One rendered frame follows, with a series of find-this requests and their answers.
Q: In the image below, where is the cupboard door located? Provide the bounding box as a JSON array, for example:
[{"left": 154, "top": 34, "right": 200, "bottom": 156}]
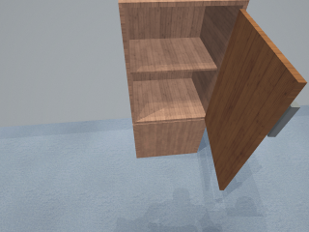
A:
[{"left": 204, "top": 9, "right": 307, "bottom": 190}]

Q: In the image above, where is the handle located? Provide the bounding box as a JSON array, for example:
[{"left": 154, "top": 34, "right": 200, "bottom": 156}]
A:
[{"left": 267, "top": 101, "right": 300, "bottom": 137}]

